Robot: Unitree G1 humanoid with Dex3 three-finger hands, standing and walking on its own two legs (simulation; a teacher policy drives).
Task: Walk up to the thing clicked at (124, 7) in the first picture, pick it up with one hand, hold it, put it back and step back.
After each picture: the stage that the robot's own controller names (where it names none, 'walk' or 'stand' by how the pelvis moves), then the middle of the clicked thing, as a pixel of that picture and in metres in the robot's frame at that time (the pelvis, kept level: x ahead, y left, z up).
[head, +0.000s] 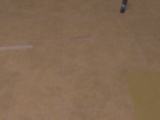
stand; (124, 4) +2.07 -0.70 -0.66
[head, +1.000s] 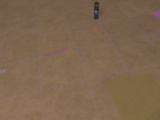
walk; (96, 10) +2.02 -0.15 -0.63
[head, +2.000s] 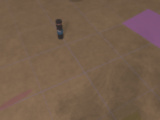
walk; (59, 29) +1.42 +0.27 -0.65
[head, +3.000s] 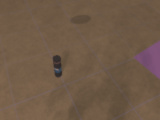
walk; (57, 66) +0.87 +0.21 -0.63
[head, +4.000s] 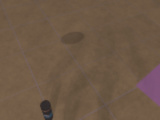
walk; (47, 111) +0.46 +0.20 -0.64
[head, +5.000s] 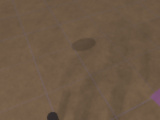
stand; out of the picture +0.39 +0.21 -0.65
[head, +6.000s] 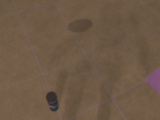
walk; (52, 102) +0.44 +0.16 -0.62
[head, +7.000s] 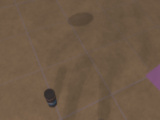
stand; (51, 98) +0.42 +0.18 -0.62
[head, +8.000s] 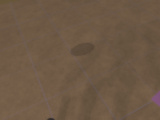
walk; out of the picture +0.38 +0.25 -0.64
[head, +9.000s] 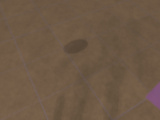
walk; out of the picture +0.32 +0.22 -0.65
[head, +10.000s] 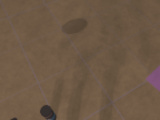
walk; (49, 114) +0.33 +0.23 -0.62
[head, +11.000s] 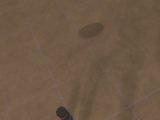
walk; (65, 116) +0.35 +0.21 -0.62
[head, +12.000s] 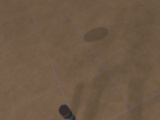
stand; (67, 114) +0.40 +0.23 -0.63
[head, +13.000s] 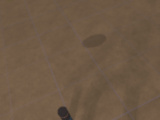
walk; (66, 117) +0.42 +0.23 -0.63
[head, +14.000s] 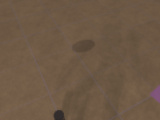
stand; out of the picture +0.43 +0.15 -0.65
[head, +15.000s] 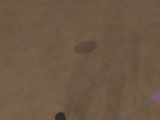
stand; out of the picture +0.41 +0.13 -0.66
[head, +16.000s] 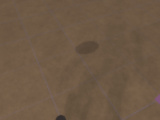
stand; out of the picture +0.38 +0.14 -0.66
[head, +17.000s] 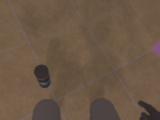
go down; (43, 77) +0.44 +0.16 -0.42
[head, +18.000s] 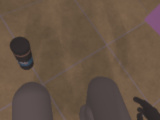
go down; (24, 56) +0.47 +0.20 -0.27
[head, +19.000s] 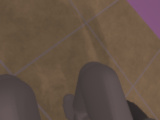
close in; out of the picture +0.45 +0.23 -0.18
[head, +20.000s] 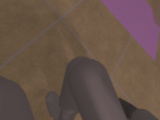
close; out of the picture +0.45 +0.26 -0.16
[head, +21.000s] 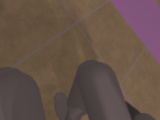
lift; out of the picture +0.39 +0.23 -0.14
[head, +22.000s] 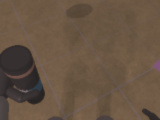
lift; (27, 80) +0.32 +0.17 +0.04
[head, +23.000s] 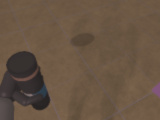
hold; (33, 85) +0.31 +0.16 +0.06
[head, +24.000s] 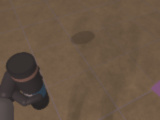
hold; (32, 86) +0.31 +0.16 +0.05
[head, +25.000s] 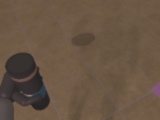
crouch; (32, 86) +0.31 +0.16 +0.05
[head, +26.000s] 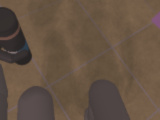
crouch; (14, 43) +0.45 +0.18 -0.03
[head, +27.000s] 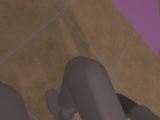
lower; out of the picture +0.43 +0.27 -0.17
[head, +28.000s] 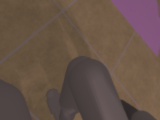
lower; out of the picture +0.44 +0.27 -0.16
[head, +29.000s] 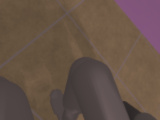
lower; out of the picture +0.43 +0.27 -0.16
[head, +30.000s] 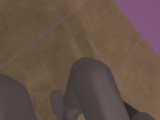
lower; out of the picture +0.43 +0.26 -0.16
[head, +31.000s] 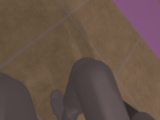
loosen; out of the picture +0.42 +0.27 -0.16
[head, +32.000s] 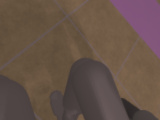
withdraw; out of the picture +0.43 +0.26 -0.17
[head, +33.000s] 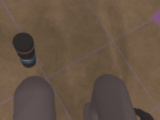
walk; (26, 53) +0.45 +0.21 -0.24
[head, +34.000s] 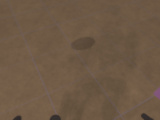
stand; out of the picture +0.38 +0.15 -0.59
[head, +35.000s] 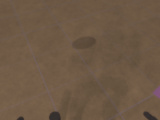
stand; out of the picture +0.40 +0.16 -0.60
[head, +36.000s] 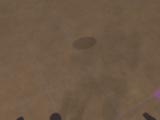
stand; out of the picture +0.39 +0.16 -0.60
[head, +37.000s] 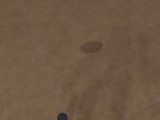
stand; out of the picture +0.41 +0.14 -0.65
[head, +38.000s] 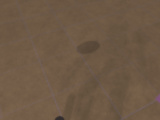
stand; out of the picture +0.38 +0.15 -0.66
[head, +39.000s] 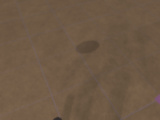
walk; out of the picture +0.37 +0.16 -0.66
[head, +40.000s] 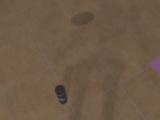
walk; (61, 95) +0.48 +0.16 -0.64
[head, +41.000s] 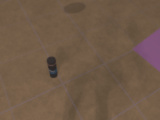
walk; (52, 68) +0.74 +0.20 -0.64
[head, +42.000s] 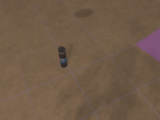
stand; (62, 57) +1.01 +0.21 -0.64
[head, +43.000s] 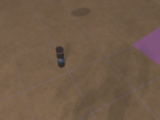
stand; (60, 57) +0.99 +0.18 -0.65
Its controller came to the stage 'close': yes
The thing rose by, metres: 0.69
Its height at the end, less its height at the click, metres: +0.00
